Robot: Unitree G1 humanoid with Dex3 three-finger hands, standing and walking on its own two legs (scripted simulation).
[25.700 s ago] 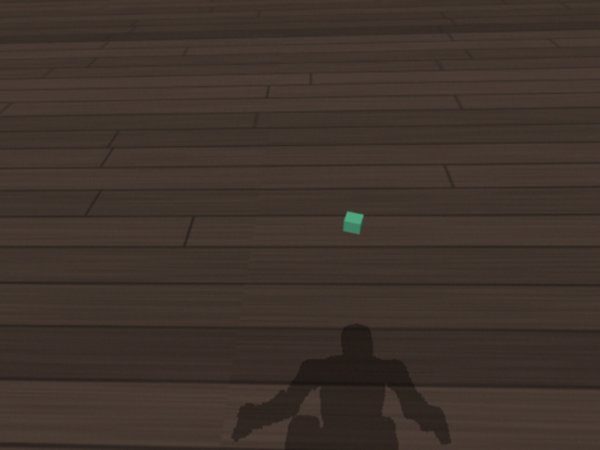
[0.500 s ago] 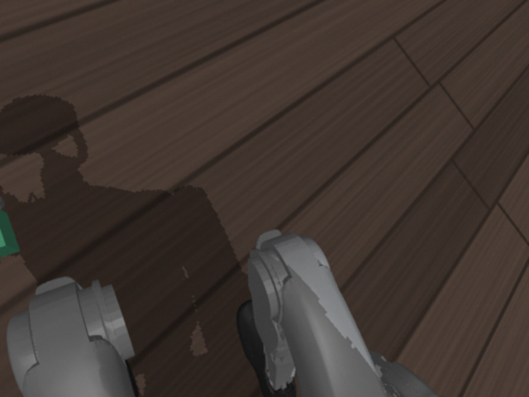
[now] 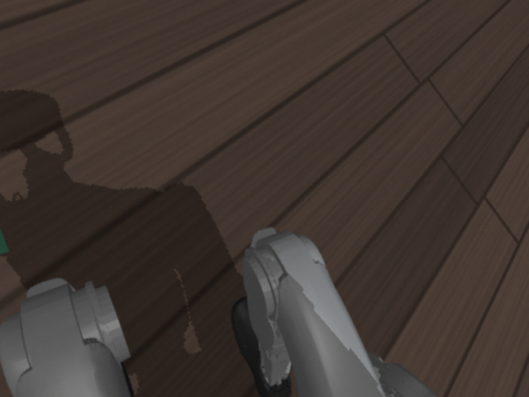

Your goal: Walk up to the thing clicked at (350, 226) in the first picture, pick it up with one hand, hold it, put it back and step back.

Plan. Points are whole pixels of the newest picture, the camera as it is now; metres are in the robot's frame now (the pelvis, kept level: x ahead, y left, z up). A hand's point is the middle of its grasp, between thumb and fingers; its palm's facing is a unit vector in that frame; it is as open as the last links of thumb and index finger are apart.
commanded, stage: open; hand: left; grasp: from above
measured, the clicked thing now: out of the picture +0.39 +0.34 -0.26
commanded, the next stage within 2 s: withdraw in 0.42 s
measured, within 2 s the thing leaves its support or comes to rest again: neither
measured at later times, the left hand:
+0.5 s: hand out of the picture +0.39 +0.33 -0.24, palm faces -0.40 -0.18 -0.90, open 13.5 cm
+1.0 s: hand out of the picture +0.39 +0.35 -0.10, palm faces -0.33 -0.09 -0.94, open 13.9 cm
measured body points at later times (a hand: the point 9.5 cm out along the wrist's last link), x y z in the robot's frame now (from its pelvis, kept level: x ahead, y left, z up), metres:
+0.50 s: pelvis +0.00 +0.00 +0.00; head +0.24 +0.13 +0.35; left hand +0.41 +0.34 -0.19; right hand +0.09 -0.26 -0.07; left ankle +0.07 +0.14 -0.26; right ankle +0.11 -0.12 -0.26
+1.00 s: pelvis +0.00 -0.01 +0.04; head +0.20 +0.08 +0.44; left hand +0.40 +0.35 -0.05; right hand +0.14 -0.25 -0.08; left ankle +0.07 +0.14 -0.26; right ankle +0.11 -0.12 -0.26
